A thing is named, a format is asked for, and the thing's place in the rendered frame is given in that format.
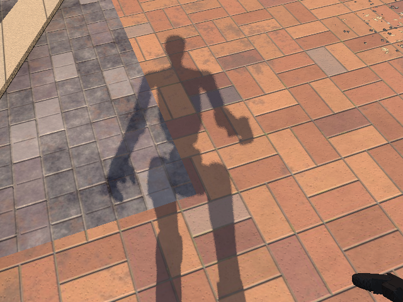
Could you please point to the robot right hand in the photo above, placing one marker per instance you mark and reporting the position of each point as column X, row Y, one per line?
column 390, row 286

